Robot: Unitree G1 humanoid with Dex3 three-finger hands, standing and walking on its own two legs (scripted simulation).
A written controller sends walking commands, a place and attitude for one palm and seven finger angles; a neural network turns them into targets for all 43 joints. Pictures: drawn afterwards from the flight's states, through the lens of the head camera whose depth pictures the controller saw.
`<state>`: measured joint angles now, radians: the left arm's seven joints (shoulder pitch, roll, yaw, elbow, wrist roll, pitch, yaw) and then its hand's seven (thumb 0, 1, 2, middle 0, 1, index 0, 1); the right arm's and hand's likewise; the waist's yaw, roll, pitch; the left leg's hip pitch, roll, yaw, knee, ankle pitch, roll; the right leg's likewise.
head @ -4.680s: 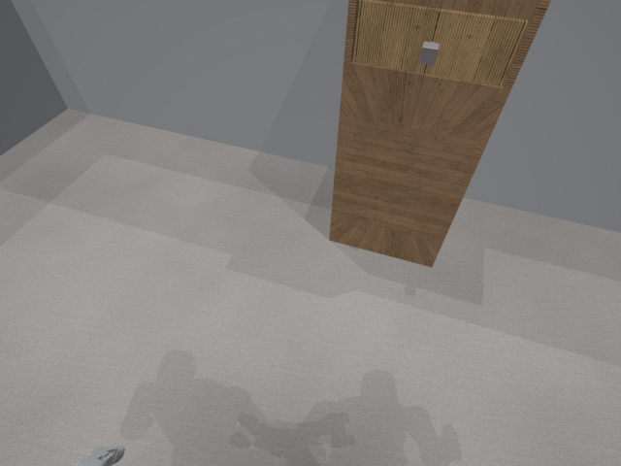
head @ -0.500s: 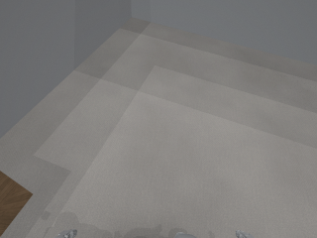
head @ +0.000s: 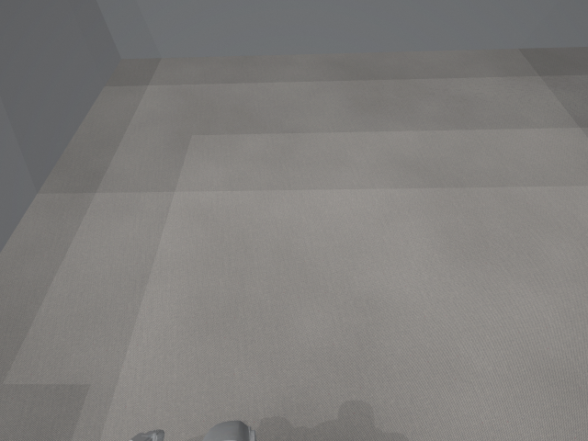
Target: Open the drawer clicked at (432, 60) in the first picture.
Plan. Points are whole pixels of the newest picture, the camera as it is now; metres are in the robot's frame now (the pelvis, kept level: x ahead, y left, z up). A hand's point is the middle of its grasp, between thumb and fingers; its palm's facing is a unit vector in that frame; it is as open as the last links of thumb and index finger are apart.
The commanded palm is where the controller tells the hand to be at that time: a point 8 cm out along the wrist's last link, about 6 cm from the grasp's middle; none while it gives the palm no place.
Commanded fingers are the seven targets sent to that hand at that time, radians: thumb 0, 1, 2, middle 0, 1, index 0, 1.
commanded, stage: walk to a spot facing it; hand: left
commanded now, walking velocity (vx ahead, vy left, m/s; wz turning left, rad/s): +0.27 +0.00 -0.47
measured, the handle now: out of the picture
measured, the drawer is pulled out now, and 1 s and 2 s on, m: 0.00 0.00 0.00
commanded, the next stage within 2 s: turn to face it in 0.50 s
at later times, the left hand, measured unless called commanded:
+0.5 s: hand (168, 396) +0.21 +0.23 -0.17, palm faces -0.22 -0.96 -0.16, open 7.4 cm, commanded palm none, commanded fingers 0.00 0.90 0.90 -0.20 -0.30 -0.20 -0.30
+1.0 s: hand (254, 312) +0.35 +0.10 -0.16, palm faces -0.30 -0.94 -0.16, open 7.3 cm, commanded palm none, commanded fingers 0.00 0.90 0.90 -0.20 -0.30 -0.20 -0.30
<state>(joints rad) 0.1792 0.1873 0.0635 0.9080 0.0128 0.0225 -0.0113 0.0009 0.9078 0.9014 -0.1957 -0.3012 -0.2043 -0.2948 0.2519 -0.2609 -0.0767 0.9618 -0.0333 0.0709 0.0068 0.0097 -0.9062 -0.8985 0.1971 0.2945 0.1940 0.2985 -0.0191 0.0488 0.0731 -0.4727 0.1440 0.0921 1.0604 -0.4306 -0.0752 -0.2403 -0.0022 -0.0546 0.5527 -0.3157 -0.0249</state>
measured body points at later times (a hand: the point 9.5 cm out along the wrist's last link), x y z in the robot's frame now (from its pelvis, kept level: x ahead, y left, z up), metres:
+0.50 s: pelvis +0.12 +0.05 +0.01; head +0.15 +0.07 +0.46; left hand +0.22 +0.28 -0.15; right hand +0.11 -0.20 -0.12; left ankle +0.13 +0.14 -0.73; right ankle +0.06 -0.08 -0.64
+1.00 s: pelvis +0.19 -0.01 +0.00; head +0.21 -0.02 +0.45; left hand +0.37 +0.15 -0.14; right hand +0.11 -0.22 -0.16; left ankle +0.21 +0.12 -0.68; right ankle +0.16 -0.12 -0.73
